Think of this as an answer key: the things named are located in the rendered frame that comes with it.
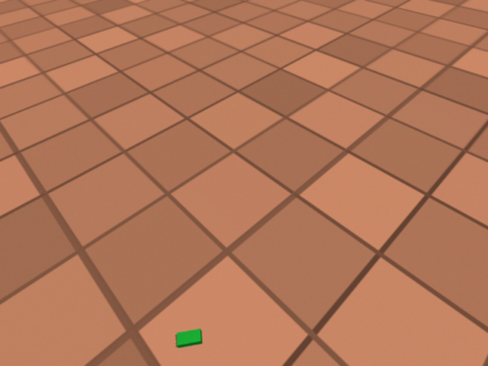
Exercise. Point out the small box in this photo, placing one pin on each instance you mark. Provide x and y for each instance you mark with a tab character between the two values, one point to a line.
188	338

